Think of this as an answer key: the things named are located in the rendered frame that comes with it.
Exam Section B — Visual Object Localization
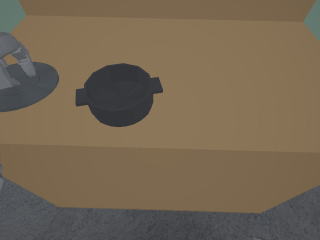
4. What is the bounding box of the robot left hand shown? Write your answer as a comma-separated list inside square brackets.
[0, 31, 36, 90]

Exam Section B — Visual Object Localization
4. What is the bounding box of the pot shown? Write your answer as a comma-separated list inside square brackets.
[75, 63, 163, 127]

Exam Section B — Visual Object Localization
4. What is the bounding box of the table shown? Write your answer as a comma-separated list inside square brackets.
[0, 0, 320, 214]

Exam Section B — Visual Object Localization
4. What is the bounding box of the lid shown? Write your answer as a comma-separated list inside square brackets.
[0, 62, 59, 112]

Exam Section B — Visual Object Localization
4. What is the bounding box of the knob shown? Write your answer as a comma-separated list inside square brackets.
[5, 64, 29, 83]

